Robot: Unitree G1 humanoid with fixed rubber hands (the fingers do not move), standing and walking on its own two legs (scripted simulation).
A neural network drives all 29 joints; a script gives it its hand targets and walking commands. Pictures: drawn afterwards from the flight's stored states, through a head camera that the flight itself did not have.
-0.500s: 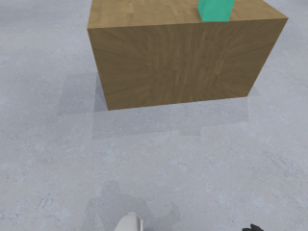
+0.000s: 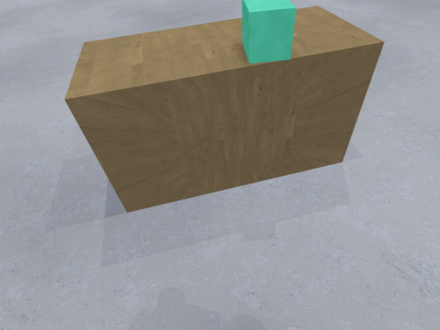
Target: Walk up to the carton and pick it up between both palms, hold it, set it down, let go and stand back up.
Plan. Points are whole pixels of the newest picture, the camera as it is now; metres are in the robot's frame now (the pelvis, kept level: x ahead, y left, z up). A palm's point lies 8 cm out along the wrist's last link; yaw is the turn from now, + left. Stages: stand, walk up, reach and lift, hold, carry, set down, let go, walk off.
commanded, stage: walk up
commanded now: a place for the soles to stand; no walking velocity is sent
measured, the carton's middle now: (265, 27) +1.19 -0.14 +0.09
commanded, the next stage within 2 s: none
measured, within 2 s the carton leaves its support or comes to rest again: neither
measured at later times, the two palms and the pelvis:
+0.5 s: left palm (139, 265) +0.29 +0.22 -0.09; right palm (393, 281) +0.24 -0.30 -0.08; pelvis +0.21 -0.04 +0.03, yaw +0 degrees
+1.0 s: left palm (170, 224) +0.41 +0.18 -0.12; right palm (354, 168) +0.54 -0.32 -0.07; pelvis +0.42 -0.08 +0.01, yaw +2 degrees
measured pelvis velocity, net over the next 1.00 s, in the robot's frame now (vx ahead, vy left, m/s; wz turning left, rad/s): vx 0.42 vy -0.08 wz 0.03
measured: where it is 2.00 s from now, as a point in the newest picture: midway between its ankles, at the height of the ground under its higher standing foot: (267, 237)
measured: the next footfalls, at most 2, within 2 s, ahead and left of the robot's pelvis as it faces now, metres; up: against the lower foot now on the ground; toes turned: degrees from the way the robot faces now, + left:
left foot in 0.24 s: +0.25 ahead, +0.12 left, +0.00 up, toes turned +7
right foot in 0.58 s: +0.40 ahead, -0.20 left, +0.00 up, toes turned -6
